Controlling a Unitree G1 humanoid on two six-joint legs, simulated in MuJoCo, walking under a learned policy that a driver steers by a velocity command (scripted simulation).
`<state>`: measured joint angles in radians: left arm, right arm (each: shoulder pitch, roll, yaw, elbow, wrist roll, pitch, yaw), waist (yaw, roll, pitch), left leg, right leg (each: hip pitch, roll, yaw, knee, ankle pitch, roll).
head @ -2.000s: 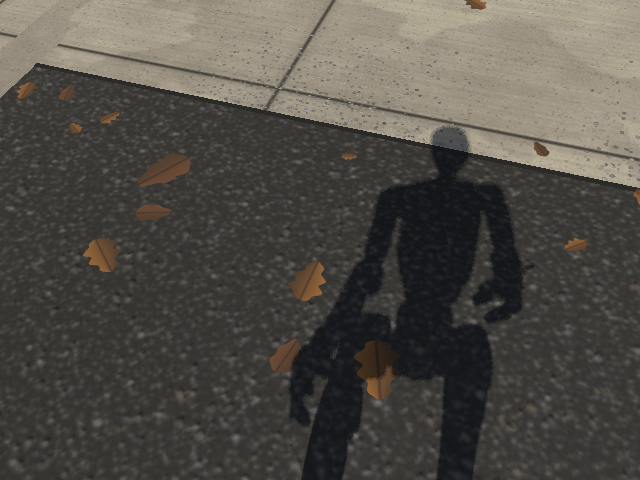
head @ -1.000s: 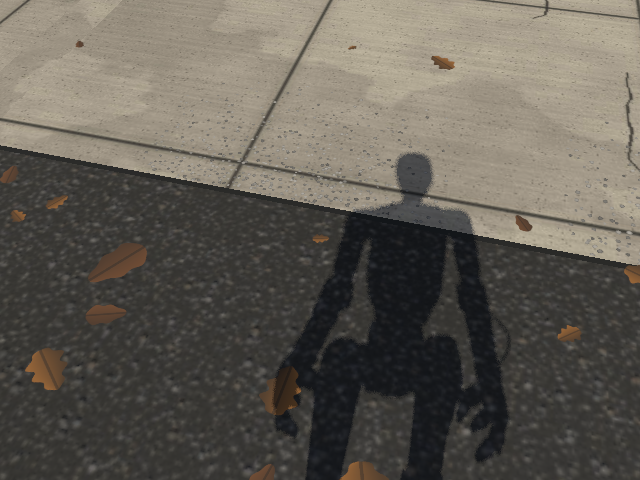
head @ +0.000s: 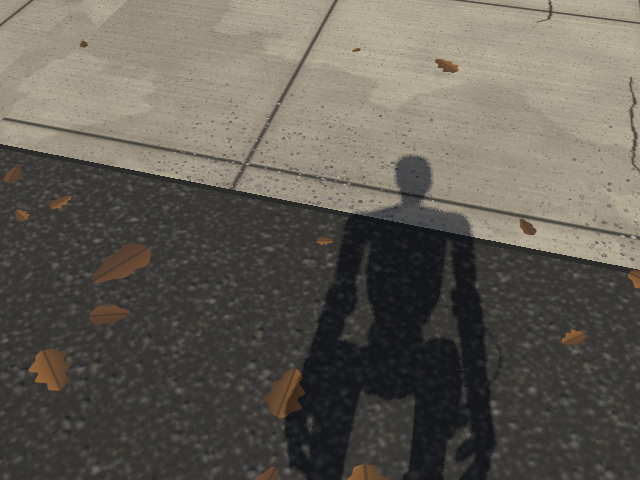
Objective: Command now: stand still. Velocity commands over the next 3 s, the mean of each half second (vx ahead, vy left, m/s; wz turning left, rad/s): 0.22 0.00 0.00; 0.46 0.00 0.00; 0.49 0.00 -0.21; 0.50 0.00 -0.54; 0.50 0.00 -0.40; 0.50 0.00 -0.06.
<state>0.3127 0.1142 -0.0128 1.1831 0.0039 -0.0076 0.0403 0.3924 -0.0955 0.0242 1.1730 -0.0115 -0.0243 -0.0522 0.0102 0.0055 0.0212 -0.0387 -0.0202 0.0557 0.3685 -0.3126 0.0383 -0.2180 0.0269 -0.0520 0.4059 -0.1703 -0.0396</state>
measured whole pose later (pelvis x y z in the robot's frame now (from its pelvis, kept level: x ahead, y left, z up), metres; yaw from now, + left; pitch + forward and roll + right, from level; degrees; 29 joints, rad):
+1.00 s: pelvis +0.39 -0.03 -0.02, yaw +0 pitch +0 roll +0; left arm 0.46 0.16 0.03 1.10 0.00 -0.09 0.01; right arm 0.06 -0.17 -0.06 0.92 -0.04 -0.08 0.02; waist 0.02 -0.01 0.09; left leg -0.45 -0.03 0.13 0.58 -0.12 0.12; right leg -0.07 0.02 -0.04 0.91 -0.48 -0.07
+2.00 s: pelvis +0.95 -0.12 -0.01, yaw -26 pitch +2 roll +0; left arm 0.46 0.25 0.07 0.93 0.01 -0.06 0.01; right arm -0.02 -0.23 -0.03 0.74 -0.03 -0.04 0.03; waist 0.11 0.03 0.04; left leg -0.60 0.04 -0.02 0.62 -0.06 -0.02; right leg 0.04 0.13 0.19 0.29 -0.34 -0.11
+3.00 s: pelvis +1.37 -0.40 +0.00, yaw -38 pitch +1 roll -2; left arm 0.45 0.22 0.04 0.97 0.01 -0.09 -0.01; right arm 0.10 -0.24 -0.03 0.81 -0.03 -0.02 0.04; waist 0.05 0.05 0.02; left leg -0.62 0.10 0.05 0.68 -0.04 0.02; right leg 0.08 0.08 -0.07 0.16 -0.26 -0.07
